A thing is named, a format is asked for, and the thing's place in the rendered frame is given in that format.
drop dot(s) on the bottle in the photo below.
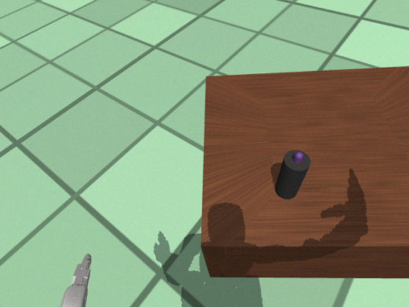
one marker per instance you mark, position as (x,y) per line
(293,170)

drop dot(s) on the left robot hand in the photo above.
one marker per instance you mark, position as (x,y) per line
(76,294)

